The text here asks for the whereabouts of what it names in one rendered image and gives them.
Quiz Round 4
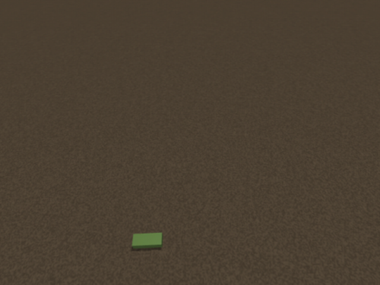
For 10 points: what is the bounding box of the small box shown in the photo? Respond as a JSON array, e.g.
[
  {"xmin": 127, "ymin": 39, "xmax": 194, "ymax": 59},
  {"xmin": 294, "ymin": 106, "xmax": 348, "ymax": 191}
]
[{"xmin": 132, "ymin": 233, "xmax": 163, "ymax": 249}]

